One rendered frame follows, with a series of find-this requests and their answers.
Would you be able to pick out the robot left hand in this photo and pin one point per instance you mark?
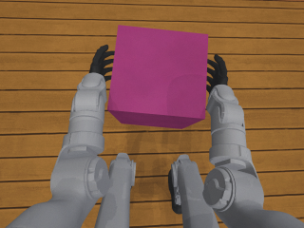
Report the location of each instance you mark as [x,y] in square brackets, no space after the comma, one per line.
[99,62]

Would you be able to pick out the carton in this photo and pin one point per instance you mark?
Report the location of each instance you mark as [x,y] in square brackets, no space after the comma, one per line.
[159,77]

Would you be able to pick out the robot right thigh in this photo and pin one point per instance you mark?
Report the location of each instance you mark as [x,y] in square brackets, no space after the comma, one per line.
[195,211]

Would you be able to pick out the left robot forearm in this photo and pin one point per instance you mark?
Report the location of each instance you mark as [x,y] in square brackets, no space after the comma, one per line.
[86,120]

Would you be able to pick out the right robot forearm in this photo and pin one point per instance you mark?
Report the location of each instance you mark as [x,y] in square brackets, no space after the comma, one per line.
[228,134]

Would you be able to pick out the robot left upper arm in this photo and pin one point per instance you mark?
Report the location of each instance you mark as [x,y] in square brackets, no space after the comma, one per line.
[76,185]

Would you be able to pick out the robot right upper arm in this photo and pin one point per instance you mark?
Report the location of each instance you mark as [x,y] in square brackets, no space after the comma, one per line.
[237,198]

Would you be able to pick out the robot right hand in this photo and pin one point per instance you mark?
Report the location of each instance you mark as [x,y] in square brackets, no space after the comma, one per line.
[219,73]

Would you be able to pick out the robot right shin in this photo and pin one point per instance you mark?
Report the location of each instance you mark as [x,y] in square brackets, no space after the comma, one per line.
[177,191]

